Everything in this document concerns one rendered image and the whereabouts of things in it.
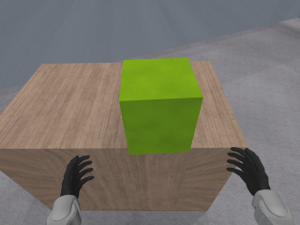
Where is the left robot forearm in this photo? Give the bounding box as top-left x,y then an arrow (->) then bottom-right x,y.
47,195 -> 82,225

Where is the right robot forearm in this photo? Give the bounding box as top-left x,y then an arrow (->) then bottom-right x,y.
251,189 -> 295,225

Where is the carton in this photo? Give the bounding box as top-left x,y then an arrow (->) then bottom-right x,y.
119,57 -> 203,155

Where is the robot right hand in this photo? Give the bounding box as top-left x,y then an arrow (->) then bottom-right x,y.
226,147 -> 271,197

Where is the pedestal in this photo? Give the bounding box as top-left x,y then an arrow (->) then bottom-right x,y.
0,61 -> 249,211

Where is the robot left hand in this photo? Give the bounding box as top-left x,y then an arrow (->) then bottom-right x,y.
60,155 -> 94,199

